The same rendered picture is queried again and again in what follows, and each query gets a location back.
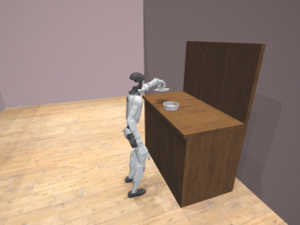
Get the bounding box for lid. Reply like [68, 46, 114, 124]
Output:
[154, 88, 170, 92]

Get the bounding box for right robot forearm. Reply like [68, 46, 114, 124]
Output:
[128, 119, 143, 147]

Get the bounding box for left robot upper arm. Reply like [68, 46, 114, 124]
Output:
[138, 83, 150, 94]

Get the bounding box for left robot forearm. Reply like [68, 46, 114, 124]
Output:
[146, 78, 160, 88]

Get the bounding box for robot left hand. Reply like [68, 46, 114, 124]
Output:
[157, 80, 166, 89]

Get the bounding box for table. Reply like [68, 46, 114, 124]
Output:
[142, 41, 266, 208]

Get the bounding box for pot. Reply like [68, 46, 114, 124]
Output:
[163, 101, 179, 111]

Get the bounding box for left robot shin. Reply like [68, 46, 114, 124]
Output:
[128, 150, 139, 178]

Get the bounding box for robot right hand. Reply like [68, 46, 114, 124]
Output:
[138, 145, 151, 163]

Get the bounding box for right robot upper arm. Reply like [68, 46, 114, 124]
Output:
[127, 96, 143, 125]

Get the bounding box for left robot thigh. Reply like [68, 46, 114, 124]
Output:
[123, 130, 137, 159]

